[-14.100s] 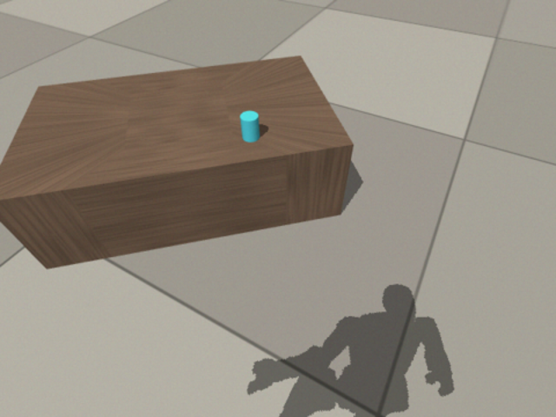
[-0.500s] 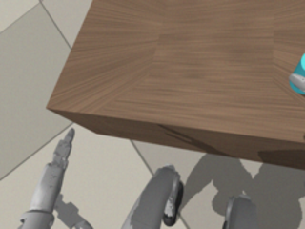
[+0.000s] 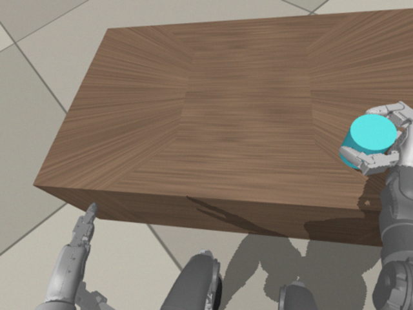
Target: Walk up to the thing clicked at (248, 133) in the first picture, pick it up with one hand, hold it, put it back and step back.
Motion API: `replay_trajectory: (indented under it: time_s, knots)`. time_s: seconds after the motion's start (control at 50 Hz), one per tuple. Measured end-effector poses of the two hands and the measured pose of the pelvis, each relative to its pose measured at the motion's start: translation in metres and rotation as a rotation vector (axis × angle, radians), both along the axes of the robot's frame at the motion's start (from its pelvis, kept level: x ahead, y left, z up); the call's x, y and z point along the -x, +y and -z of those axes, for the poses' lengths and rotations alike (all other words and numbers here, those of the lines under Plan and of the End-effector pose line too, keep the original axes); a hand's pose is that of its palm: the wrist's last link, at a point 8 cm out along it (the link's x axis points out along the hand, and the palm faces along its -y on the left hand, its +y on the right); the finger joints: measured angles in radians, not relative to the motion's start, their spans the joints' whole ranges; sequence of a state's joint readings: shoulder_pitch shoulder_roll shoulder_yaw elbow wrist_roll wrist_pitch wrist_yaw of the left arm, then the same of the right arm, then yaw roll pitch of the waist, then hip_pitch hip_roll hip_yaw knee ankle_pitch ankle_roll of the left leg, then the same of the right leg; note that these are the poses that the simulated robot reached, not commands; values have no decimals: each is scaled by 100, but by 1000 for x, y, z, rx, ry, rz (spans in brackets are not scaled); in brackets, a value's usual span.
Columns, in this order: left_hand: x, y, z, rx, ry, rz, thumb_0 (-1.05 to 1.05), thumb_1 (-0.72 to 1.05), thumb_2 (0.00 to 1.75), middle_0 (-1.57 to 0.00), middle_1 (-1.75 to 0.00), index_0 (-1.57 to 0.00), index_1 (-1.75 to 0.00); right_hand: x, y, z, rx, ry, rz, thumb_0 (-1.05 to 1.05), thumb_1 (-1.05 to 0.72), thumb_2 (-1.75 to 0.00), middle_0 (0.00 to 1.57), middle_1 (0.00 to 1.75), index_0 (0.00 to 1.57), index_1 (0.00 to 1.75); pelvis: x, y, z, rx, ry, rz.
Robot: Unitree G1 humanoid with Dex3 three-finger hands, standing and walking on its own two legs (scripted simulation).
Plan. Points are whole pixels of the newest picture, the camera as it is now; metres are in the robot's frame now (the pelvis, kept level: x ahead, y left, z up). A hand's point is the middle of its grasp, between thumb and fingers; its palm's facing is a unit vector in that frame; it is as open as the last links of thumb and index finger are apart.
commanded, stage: lift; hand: right
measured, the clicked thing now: (364, 143) +0.47 -0.19 -0.01
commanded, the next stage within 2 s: hold in 1.12 s
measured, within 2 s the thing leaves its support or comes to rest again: neither
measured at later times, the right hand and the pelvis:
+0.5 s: hand (384, 157) +0.40 -0.18 +0.07, palm faces +0.19 +0.98 -0.01, open 10.1 cm; pelvis +0.01 +0.00 +0.04, yaw -1 degrees
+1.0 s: hand (399, 159) +0.38 -0.18 +0.10, palm faces +0.19 +0.98 +0.00, open 10.1 cm; pelvis +0.02 -0.01 +0.07, yaw -1 degrees
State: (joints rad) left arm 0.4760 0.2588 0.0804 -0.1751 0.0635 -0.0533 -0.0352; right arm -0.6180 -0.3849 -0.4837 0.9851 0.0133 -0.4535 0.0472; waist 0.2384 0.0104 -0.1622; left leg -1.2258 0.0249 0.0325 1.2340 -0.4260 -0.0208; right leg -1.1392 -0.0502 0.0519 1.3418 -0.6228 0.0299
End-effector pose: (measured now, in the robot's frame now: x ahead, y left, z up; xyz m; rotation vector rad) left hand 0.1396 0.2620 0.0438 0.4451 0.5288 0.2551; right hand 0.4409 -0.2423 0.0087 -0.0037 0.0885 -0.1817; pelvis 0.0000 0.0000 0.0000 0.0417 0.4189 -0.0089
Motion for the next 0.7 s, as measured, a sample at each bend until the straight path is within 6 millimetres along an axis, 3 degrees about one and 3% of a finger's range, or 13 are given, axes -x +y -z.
replay_trajectory:
  time_s: [0.12,0.34,0.52,0.7]
  knots:
    - [0,1,2,49,8,-8,-1,-55,7,-5,-4,-5,-5,27,1,-22,-2,-21,18,-2,53,-102,68,110,82,119,-3,1,-13,11,-47,2]
    - [-3,15,-2,53,29,-46,-1,-54,6,-5,-4,-5,-5,60,8,-45,1,-33,5,-2,53,-102,68,110,82,119,-4,0,-31,25,-110,0]
    - [-6,-3,6,134,49,-42,-1,-54,6,-4,-4,-5,-5,76,11,-65,7,-50,8,-2,53,-102,68,109,82,118,-8,-2,-43,30,-149,-1]
    - [-9,1,-4,130,36,-65,-1,-54,6,-4,-4,-4,-5,83,8,-81,-4,-57,15,-2,53,-102,68,109,82,118,-13,-4,-54,32,-185,-3]
